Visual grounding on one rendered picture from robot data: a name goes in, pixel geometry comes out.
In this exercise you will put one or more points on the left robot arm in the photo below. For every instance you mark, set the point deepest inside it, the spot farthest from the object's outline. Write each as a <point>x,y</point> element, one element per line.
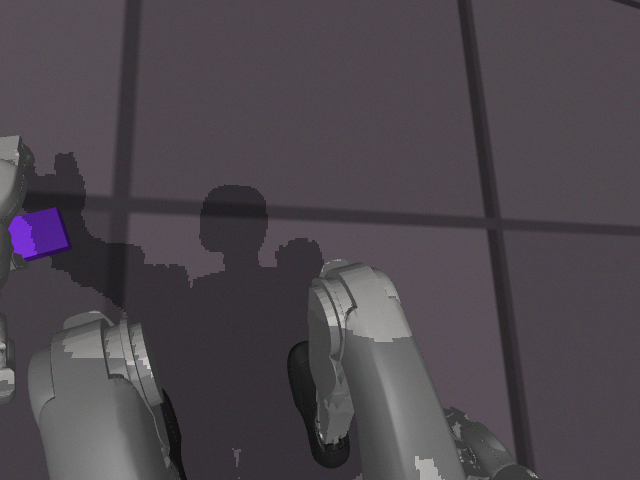
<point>7,346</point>

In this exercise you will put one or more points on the left robot foot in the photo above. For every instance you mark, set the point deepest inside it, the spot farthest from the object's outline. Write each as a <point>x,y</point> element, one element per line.
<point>174,437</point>

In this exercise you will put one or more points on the left robot hand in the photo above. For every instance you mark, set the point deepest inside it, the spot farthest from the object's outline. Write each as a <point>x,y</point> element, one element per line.
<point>14,156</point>

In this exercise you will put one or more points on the right robot foot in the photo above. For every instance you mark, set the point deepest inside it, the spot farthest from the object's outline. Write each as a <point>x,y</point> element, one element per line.
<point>304,394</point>

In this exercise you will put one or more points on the small box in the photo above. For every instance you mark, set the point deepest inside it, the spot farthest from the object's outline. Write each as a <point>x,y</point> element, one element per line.
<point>39,234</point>

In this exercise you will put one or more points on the right robot hand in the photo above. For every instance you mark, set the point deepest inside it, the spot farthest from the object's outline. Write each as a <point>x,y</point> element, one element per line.
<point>482,452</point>

